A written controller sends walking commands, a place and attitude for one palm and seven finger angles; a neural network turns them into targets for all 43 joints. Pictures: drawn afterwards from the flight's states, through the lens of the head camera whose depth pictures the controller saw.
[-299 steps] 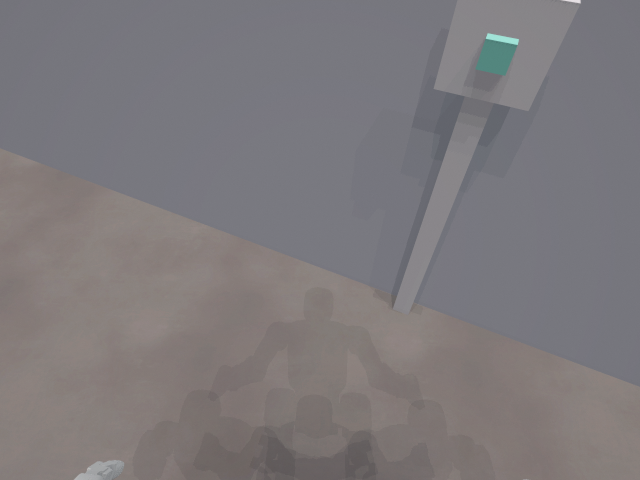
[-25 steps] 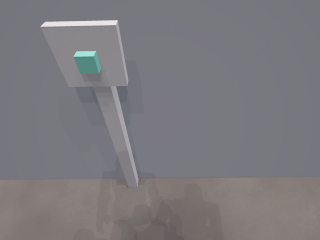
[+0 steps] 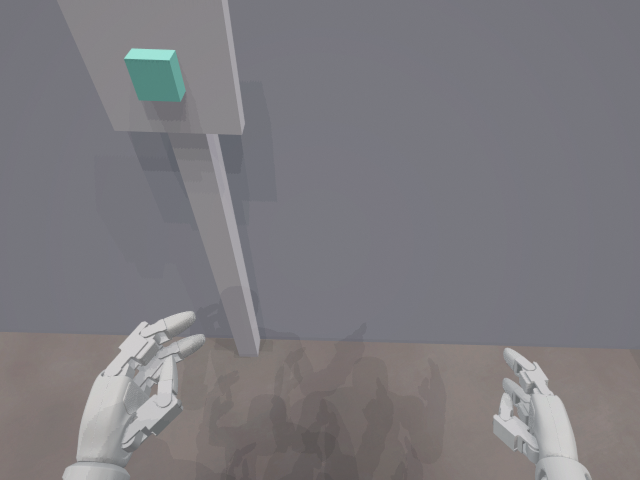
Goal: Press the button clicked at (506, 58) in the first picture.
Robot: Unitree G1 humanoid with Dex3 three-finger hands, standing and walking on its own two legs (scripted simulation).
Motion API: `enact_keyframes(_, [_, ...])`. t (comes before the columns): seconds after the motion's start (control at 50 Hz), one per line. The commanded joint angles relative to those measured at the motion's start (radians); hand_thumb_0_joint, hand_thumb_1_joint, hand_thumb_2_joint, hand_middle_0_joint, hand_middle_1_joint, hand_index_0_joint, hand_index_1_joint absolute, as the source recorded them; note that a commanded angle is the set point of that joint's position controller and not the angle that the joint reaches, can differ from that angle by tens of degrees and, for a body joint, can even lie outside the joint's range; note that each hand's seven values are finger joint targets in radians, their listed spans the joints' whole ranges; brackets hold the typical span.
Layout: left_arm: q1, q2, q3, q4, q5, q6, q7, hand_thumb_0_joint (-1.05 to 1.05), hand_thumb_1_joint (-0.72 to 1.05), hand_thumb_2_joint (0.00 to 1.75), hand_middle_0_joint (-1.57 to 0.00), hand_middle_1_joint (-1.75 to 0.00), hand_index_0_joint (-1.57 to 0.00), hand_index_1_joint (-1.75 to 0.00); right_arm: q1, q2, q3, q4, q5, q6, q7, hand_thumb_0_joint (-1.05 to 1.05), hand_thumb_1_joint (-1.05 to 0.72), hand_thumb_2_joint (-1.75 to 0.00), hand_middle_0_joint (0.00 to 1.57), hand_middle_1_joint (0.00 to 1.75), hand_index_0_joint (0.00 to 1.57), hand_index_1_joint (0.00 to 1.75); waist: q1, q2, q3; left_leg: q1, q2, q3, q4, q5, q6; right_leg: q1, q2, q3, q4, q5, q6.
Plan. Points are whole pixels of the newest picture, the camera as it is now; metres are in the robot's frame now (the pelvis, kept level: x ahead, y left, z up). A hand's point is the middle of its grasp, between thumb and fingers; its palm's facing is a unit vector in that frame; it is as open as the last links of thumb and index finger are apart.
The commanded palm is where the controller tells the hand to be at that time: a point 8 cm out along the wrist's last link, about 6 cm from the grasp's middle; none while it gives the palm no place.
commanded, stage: raise the hand and make a fist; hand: left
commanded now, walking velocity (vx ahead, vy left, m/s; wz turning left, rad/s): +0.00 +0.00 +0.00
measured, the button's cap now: (157, 74) +0.54 +0.25 +0.23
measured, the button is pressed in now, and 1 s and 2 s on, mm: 0 0 0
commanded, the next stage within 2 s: aim a knuckle at the button in 1.66 s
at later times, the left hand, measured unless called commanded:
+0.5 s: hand (112, 384) +0.20 +0.22 +0.09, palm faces +0.07 -1.00 -0.06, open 3.1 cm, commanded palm +0.16 +0.27 +0.11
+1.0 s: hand (68, 313) +0.23 +0.24 +0.17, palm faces +0.09 -0.99 -0.09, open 3.1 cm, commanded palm +0.19 +0.28 +0.19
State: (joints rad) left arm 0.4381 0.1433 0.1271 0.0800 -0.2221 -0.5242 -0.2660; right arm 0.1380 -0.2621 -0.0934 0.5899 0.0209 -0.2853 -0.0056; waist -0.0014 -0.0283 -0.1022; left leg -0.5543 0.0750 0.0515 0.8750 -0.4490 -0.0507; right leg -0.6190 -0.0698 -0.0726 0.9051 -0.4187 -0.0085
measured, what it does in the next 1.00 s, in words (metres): stands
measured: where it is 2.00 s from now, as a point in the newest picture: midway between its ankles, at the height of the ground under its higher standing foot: outside the picture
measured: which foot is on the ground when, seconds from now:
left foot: down 0.00-1.00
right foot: down 0.00-1.00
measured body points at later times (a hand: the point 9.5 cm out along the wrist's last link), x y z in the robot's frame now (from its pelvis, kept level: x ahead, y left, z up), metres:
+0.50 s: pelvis +0.00 +0.02 +0.01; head +0.02 +0.03 +0.46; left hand +0.19 +0.27 +0.10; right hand +0.16 -0.19 -0.07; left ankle -0.01 +0.15 -0.69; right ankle +0.02 -0.11 -0.69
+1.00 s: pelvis +0.02 +0.03 +0.03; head +0.00 +0.02 +0.48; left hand +0.22 +0.29 +0.18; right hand +0.23 -0.17 -0.01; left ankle -0.01 +0.15 -0.69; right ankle +0.02 -0.11 -0.69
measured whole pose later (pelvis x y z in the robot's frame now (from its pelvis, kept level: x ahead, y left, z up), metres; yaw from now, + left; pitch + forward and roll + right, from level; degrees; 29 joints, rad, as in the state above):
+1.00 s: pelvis +0.02 +0.03 +0.03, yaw +2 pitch +0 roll -1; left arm 0.30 0.29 0.26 -0.30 -0.29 0.05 -0.25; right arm 0.23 -0.23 0.08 0.58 0.04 -0.32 -0.07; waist 0.06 0.04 -0.06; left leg -0.27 0.06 0.02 0.66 -0.38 -0.01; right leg -0.27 -0.07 -0.12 0.61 -0.32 0.03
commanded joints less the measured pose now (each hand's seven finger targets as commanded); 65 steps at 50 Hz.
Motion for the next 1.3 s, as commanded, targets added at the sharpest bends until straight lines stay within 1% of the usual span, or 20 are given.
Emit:
enact_keyframes(0.0, [0.118,0.145,0.128,-0.317,-0.064,0.015,-0.006,0.0,0.9,0.9,-0.69,-0.84,-0.69,-0.84,-0.037,-0.076,-0.011,-0.236,0.01,-0.002,-0.016,0.0,-0.9,-0.9,0.2,0.3,0.2,0.3,0.056,0.022,-0.143,-0.066,-0.107,0.016,-0.036,0.22,0.061,0.18,0.021,0.083,-0.138,0.192,0.006])
enact_keyframes(0.08, [-0.04,0.13,0.065,-0.517,-0.019,-0.031,0.07,0.0,0.9,0.9,-0.81,-0.96,-0.81,-0.96,0.042,-0.067,0.008,-0.228,-0.001,0.009,-0.033,0.0,-0.9,-0.9,0.2,0.3,0.2,0.3,-0.02,0.098,-0.142,0.002,-0.077,-0.022,-0.012,0.246,0.074,0.086,0.051,0.037,-0.101,0.23,0.003])
enact_keyframes(0.1, [-0.113,0.124,0.027,-0.545,-0.017,-0.044,0.065,0.0,0.9,0.9,-0.83,-0.99,-0.83,-0.99,0.056,-0.074,0.02,-0.219,-0.007,0.006,-0.036,0.0,-0.9,-0.9,0.2,0.3,0.2,0.3,-0.051,0.069,-0.12,0.001,-0.071,-0.038,-0.002,0.234,0.077,0.054,0.058,0.03,-0.095,0.22,0.005])
enact_keyframes(0.16, [-0.095,0.129,-0.002,-0.499,-0.015,-0.021,0.018,0.0,0.9,0.9,-0.92,-1.08,-0.92,-1.08,0.052,-0.085,0.033,-0.202,0.004,-0.014,-0.045,0.0,-0.9,-0.9,0.2,0.3,0.2,0.3,-0.056,0.104,-0.11,0.0,-0.066,-0.054,-0.011,0.17,0.074,0.036,0.057,0.027,-0.117,0.142,0.002])
enact_keyframes(0.24, [-0.015,0.18,0.062,-0.436,-0.035,0.139,-0.027,0.0,0.9,0.9,-1.02,-1.2,-1.02,-1.2,0.017,-0.083,0.044,-0.211,0.023,-0.019,-0.055,0.0,-0.9,-0.9,0.2,0.3,0.2,0.3,-0.014,0.084,-0.136,0.002,-0.066,-0.062,-0.067,0.151,0.071,0.126,0.049,0.032,-0.171,0.096,0.004])
enact_keyframes(0.3, [0.064,0.197,0.138,-0.418,-0.058,0.244,-0.001,0.0,0.9,0.9,-1.11,-1.29,-1.11,-1.29,-0.021,-0.064,0.052,-0.211,0.026,-0.015,-0.058,0.0,-0.9,-0.9,0.2,0.3,0.2,0.3,0.034,0.052,-0.147,0.016,-0.067,-0.067,-0.118,0.203,0.066,0.212,0.051,0.005,-0.183,0.144,0.003])
enact_keyframes(0.34, [0.065,0.183,0.144,-0.488,-0.068,0.264,0.03,0.0,0.9,0.9,-1.16,-1.35,-1.16,-1.35,-0.015,-0.055,0.059,-0.214,0.023,-0.017,-0.056,0.0,-0.9,-0.9,0.2,0.3,0.2,0.3,0.043,0.049,-0.15,0.039,-0.065,-0.065,-0.15,0.236,0.063,0.232,0.054,-0.02,-0.18,0.186,0.005])
enact_keyframes(0.38, [0.053,0.178,0.141,-0.53,-0.069,0.263,0.06,0.0,0.9,0.9,-1.22,-1.41,-1.22,-1.41,-0.007,-0.052,0.063,-0.209,0.02,-0.027,-0.053,0.0,-0.9,-0.9,0.2,0.3,0.2,0.3,0.038,0.067,-0.12,0.053,-0.064,-0.066,-0.169,0.238,0.06,0.222,0.058,-0.03,-0.189,0.185,0.006])
enact_keyframes(0.4, [0.041,0.188,0.144,-0.523,-0.068,0.261,0.068,0.0,0.9,0.9,-1.24,-1.44,-1.24,-1.44,-0.014,-0.055,0.067,-0.204,0.017,-0.032,-0.052,0.0,-0.9,-0.9,0.2,0.3,0.2,0.3,0.037,0.025,-0.092,0.049,-0.06,-0.073,-0.179,0.236,0.06,0.228,0.064,-0.035,-0.194,0.175,0.004])
enact_keyframes(0.46, [0.01,0.177,0.114,-0.554,-0.056,0.249,0.076,0.0,0.9,0.9,-1.3,-1.5,-1.3,-1.5,0.014,-0.067,0.07,-0.202,0.021,-0.052,-0.047,0.0,-0.9,-0.9,0.2,0.3,0.2,0.3,0.023,0.083,-0.063,0.072,-0.061,-0.066,-0.204,0.181,0.057,0.196,0.064,-0.033,-0.218,0.11,0.004])
enact_keyframes(0.56, [-0.037,0.199,0.116,-0.578,-0.048,0.271,0.071,0.0,0.9,0.9,-1.3,-1.5,-1.3,-1.5,0.034,-0.084,0.074,-0.191,0.028,-0.089,-0.054,0.0,-0.9,-0.9,0.2,0.3,0.2,0.3,0.018,0.076,-0.059,0.116,-0.06,-0.07,-0.239,0.173,0.059,0.22,0.062,-0.035,-0.25,0.106,0.002])
enact_keyframes(0.78, [-0.165,0.242,0.174,-0.609,-0.066,0.403,0.058,0.0,0.9,0.9,-1.3,-1.5,-1.3,-1.5,0.027,-0.091,0.096,-0.175,0.031,-0.109,-0.067,0.0,-0.9,-0.9,0.2,0.3,0.2,0.3,0.044,0.107,-0.046,0.23,-0.067,-0.062,-0.305,0.315,0.057,0.338,0.065,-0.041,-0.31,0.289,-0.001])
enact_keyframes(0.86, [-0.238,0.265,0.191,-0.614,-0.075,0.47,0.035,0.0,0.9,0.9,-1.3,-1.5,-1.3,-1.5,0.018,-0.094,0.107,-0.171,0.033,-0.097,-0.072,0.0,-0.9,-0.9,0.2,0.3,0.2,0.3,0.048,0.111,-0.049,0.277,-0.069,-0.057,-0.328,0.346,0.06,0.372,0.068,-0.039,-0.342,0.334,0.001])
enact_keyframes(0.9, [-0.268,0.288,0.217,-0.595,-0.086,0.502,0.026,0.0,0.9,0.9,-1.3,-1.5,-1.3,-1.5,0.004,-0.095,0.113,-0.165,0.032,-0.09,-0.077,0.0,-0.9,-0.9,0.2,0.3,0.2,0.3,0.052,0.072,-0.037,0.285,-0.069,-0.059,-0.34,0.355,0.062,0.4,0.07,-0.04,-0.36,0.347,0.001])
enact_keyframes(0.94, [-0.315,0.295,0.224,-0.61,-0.09,0.526,0.017,0.0,0.9,0.9,-1.3,-1.5,-1.3,-1.5,-0.005,-0.092,0.117,-0.163,0.035,-0.083,-0.079,0.0,-0.9,-0.9,0.2,0.3,0.2,0.3,0.052,0.099,-0.046,0.314,-0.072,-0.054,-0.351,0.372,0.062,0.413,0.067,-0.038,-0.373,0.368,0.001])
enact_keyframes(1.04, [-0.399,0.32,0.255,-0.598,-0.107,0.586,-0.003,0.0,0.9,0.9,-1.3,-1.5,-1.3,-1.5,-0.031,-0.091,0.127,-0.152,0.037,-0.069,-0.083,0.0,-0.9,-0.9,0.2,0.3,0.2,0.3,0.058,0.091,-0.055,0.358,-0.073,-0.054,-0.373,0.424,0.064,0.454,0.065,-0.037,-0.398,0.432,0.002])
enact_keyframes(1.1, [-0.456,0.343,0.273,-0.586,-0.112,0.621,-0.013,0.0,0.9,0.9,-1.3,-1.5,-1.3,-1.5,-0.05,-0.091,0.131,-0.147,0.04,-0.063,-0.087,0.0,-0.9,-0.9,0.2,0.3,0.2,0.3,0.062,0.07,-0.047,0.374,-0.076,-0.054,-0.387,0.423,0.067,0.47,0.065,-0.034,-0.419,0.43,0.001])
enact_keyframes(1.14, [-0.496,0.353,0.279,-0.599,-0.11,0.641,-0.018,0.0,0.9,0.9,-1.3,-1.5,-1.3,-1.5,-0.06,-0.089,0.132,-0.148,0.043,-0.058,-0.088,0.0,-0.9,-0.9,0.2,0.3,0.2,0.3,0.063,0.112,-0.06,0.397,-0.076,-0.049,-0.398,0.43,0.066,0.475,0.061,-0.033,-0.425,0.435,0.0])
enact_keyframes(1.24, [-0.564,0.386,0.319,-0.567,-0.12,0.695,-0.02,0.0,0.9,0.9,-1.3,-1.5,-1.3,-1.5,-0.083,-0.091,0.136,-0.143,0.048,-0.047,-0.092,0.0,-0.9,-0.9,0.2,0.3,0.2,0.3,0.072,0.073,-0.054,0.41,-0.078,-0.053,-0.426,0.412,0.067,0.49,0.06,-0.032,-0.448,0.41,0.002])
enact_keyframes(1.28, [-0.522,0.352,0.304,-0.526,-0.123,0.721,-0.024,0.0,0.9,0.9,-1.3,-1.5,-1.3,-1.5,-0.085,-0.089,0.136,-0.143,0.051,-0.04,-0.091,0.0,-0.9,-0.9,0.2,0.3,0.2,0.3,0.072,0.071,-0.031,0.409,-0.079,-0.048,-0.431,0.406,0.066,0.479,0.06,-0.035,-0.453,0.405,0.002])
